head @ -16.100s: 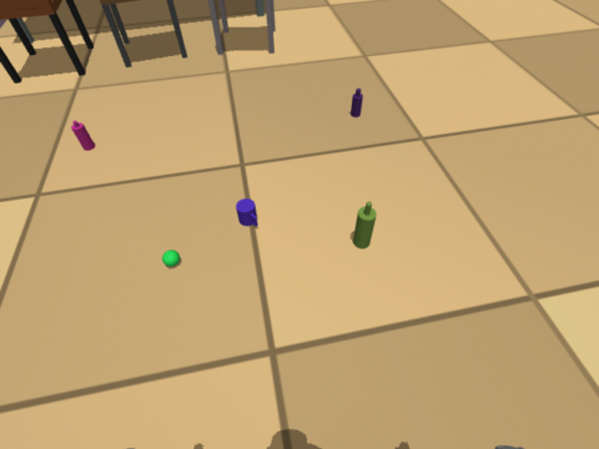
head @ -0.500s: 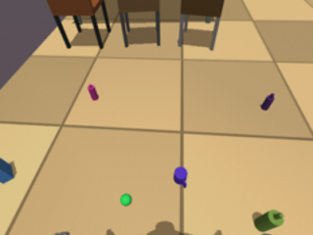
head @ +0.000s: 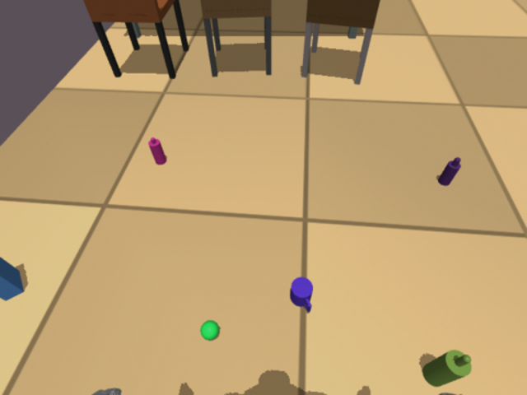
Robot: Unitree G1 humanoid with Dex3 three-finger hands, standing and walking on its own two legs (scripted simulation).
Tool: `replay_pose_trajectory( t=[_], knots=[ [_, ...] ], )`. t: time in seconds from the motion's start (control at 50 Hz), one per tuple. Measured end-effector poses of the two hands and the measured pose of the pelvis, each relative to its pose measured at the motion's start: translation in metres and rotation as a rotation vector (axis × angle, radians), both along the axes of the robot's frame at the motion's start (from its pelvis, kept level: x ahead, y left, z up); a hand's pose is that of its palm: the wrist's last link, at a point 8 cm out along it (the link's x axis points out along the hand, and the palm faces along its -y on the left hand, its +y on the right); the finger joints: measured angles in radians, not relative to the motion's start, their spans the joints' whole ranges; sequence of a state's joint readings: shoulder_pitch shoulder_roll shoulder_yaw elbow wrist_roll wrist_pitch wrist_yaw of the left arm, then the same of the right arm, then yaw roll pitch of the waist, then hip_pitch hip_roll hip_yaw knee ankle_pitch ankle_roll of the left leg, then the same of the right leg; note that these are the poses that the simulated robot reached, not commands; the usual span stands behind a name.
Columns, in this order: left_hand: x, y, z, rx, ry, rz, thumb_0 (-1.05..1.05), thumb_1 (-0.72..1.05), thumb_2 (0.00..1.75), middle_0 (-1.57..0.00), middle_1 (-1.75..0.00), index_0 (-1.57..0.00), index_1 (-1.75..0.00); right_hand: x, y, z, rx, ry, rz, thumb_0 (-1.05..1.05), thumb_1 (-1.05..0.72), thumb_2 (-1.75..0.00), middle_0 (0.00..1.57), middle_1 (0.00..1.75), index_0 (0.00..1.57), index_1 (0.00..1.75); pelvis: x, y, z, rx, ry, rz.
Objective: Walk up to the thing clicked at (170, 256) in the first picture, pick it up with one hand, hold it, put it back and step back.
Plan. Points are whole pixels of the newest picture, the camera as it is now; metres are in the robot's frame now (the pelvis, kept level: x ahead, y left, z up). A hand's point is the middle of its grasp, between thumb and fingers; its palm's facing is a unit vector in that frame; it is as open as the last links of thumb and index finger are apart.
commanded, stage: stand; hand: left
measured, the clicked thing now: (209, 330) +0.42 +0.23 -0.75
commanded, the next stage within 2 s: rise first in 1.90 s
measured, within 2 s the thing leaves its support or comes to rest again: neither
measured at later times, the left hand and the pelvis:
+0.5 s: hand out of the picture +0.05 +0.25 -0.16, palm faces -0.03 -0.94 -0.35, open 7.3 cm; pelvis -0.01 +0.00 +0.00, yaw +1 degrees
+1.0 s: hand out of the picture +0.07 +0.26 -0.16, palm faces -0.02 -0.94 -0.35, open 7.3 cm; pelvis +0.00 +0.00 +0.00, yaw +1 degrees
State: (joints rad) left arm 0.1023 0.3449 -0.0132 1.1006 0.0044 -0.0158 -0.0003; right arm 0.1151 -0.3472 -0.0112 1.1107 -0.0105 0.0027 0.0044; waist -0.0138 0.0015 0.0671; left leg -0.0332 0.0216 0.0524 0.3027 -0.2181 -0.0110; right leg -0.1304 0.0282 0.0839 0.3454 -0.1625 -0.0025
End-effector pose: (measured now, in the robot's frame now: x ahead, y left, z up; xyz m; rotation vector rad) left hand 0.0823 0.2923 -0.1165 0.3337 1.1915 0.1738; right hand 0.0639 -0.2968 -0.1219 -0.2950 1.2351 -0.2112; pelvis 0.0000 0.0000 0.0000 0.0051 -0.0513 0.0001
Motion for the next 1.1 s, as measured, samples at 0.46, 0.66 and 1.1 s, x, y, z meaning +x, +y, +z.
replay_pose_trajectory(
  t=[0.46, 0.66, 1.1],
  knots=[
    [-0.032, 0.006, -0.001, 0.011, 0.055, 0.036, 0.01, 0.91, 0.9, -0.2, -0.3, -0.21, -0.3, -0.013, -0.001, -0.003, 0.006, 0.038, 0.017, 0.01, -0.9, -0.9, 0.2, 0.3, 0.2, 0.3, -0.006, -0.002, 0.0, 0.0, 0.008, 0.014],
    [-0.027, 0.004, -0.002, 0.004, 0.043, 0.033, 0.01, 0.91, 0.9, -0.2, -0.3, -0.21, -0.3, -0.007, 0.0, -0.002, 0.0, 0.03, 0.024, 0.01, -0.9, -0.9, 0.2, 0.3, 0.2, 0.3, -0.003, -0.001, 0.0, -0.002, 0.01, 0.018],
    [-0.019, 0.008, -0.002, 0.004, 0.037, 0.035, 0.01, 0.91, 0.9, -0.2, -0.3, -0.21, -0.3, 0.003, 0.004, -0.001, -0.003, 0.024, 0.038, 0.01, -0.9, -0.9, 0.2, 0.3, 0.2, 0.3, 0.001, 0.002, 0.0, -0.003, 0.014, 0.023]
  ],
)
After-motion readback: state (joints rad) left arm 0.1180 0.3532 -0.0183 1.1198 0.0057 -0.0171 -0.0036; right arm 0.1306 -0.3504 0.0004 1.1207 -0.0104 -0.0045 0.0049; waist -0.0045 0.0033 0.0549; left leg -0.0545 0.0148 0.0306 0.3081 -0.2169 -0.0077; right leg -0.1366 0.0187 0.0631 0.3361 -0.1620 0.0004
